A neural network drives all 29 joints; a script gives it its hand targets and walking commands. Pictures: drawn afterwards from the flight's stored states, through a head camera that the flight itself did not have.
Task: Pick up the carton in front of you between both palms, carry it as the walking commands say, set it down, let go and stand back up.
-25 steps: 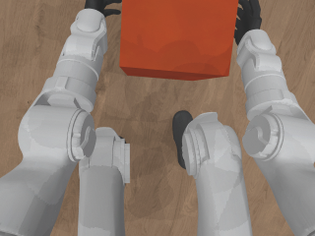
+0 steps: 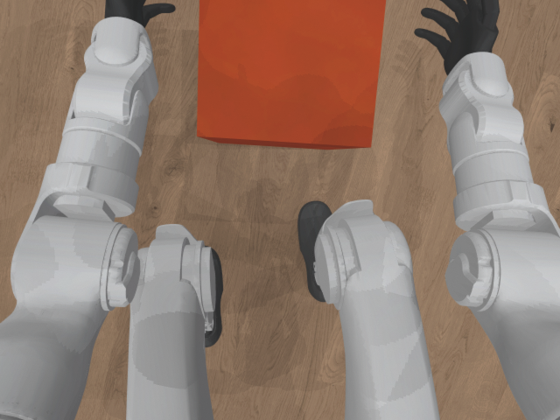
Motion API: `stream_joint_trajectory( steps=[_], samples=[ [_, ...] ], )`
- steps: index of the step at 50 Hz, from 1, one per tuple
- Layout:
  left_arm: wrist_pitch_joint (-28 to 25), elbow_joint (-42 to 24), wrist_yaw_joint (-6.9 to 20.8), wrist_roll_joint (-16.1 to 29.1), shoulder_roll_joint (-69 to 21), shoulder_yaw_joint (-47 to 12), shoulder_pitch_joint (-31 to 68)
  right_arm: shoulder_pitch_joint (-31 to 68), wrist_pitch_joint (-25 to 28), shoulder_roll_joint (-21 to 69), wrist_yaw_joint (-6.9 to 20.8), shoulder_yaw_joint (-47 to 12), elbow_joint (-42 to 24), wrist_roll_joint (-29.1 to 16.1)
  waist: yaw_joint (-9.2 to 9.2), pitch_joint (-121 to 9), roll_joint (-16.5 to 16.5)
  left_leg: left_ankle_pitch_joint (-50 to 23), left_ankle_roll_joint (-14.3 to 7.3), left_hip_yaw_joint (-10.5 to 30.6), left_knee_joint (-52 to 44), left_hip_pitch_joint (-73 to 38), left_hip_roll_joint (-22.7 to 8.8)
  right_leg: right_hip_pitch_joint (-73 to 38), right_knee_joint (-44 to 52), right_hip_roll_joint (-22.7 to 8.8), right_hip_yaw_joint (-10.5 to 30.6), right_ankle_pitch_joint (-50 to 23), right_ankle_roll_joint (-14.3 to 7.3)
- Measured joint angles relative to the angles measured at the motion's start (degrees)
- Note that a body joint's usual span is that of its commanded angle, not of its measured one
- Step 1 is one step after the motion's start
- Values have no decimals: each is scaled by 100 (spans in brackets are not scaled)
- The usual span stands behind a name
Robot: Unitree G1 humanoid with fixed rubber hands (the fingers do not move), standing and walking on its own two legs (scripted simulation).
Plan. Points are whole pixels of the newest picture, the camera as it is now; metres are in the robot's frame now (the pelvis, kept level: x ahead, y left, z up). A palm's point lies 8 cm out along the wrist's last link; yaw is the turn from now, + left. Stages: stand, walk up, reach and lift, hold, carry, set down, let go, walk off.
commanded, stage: set down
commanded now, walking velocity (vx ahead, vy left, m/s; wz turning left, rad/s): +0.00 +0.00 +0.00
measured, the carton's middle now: (282, 77) +0.50 -0.08 -0.28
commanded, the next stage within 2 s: let go in 0.80 s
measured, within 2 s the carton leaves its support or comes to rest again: neither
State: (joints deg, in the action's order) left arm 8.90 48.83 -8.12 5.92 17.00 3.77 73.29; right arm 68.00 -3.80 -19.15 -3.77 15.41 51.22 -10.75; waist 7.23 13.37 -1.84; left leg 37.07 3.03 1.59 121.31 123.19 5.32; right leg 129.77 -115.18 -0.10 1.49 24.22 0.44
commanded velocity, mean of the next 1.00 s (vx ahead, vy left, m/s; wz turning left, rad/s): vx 0.00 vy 0.00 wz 0.00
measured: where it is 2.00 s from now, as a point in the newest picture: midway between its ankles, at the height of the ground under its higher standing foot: (263, 290)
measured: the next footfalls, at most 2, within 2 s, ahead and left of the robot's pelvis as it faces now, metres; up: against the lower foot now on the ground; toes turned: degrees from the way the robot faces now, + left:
none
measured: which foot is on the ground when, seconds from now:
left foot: down 0.00-1.00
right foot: down 0.00-1.00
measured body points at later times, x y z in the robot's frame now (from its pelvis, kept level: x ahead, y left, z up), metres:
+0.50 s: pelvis +0.03 +0.00 +0.12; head +0.34 -0.03 +0.44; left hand +0.57 +0.09 +0.01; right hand +0.49 -0.30 +0.01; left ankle +0.09 +0.12 -0.37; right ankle +0.15 -0.12 -0.37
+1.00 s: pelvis +0.06 -0.01 +0.26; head +0.33 -0.04 +0.62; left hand +0.54 +0.11 +0.14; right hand +0.46 -0.29 +0.14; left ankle +0.09 +0.12 -0.37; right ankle +0.15 -0.12 -0.37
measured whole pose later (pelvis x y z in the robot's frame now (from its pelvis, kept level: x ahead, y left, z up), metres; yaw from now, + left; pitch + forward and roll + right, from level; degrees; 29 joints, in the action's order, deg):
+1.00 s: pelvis +0.06 -0.01 +0.26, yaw -1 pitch +42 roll +2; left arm 8.5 42.4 -4.9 -5.9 7.8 13.0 47.4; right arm 41.4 -5.6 -12.5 4.4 19.3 40.5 3.0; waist 5.2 -6.5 -1.9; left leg 23.9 2.2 3.6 63.6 81.7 3.8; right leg 87.2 -61.0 0.7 2.3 15.6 -0.2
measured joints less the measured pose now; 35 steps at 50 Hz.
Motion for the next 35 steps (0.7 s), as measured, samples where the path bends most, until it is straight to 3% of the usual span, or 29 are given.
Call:
stream_joint_trajectory(
  steps=[10,24,35],
  samples=[
    [-42,659,200,-350,-179,570,-152,-421,-180,279,60,197,-18,451,-15,-1113,-78,-135,-72,-50,-1047,-424,-60,-427,958,79,92,-46,41],
    [247,-451,197,-495,-345,427,-1065,-1219,-424,365,336,478,-833,555,-31,-1666,-7,-346,-102,56,-2389,-1241,-63,-1324,2254,84,67,-125,46],
    [163,-328,360,-681,-500,699,-1410,-1587,-384,486,530,552,-855,762,-80,-1951,-64,-704,-143,74,-3798,-2382,-116,-2486,3605,116,121,-403,49]
  ],
)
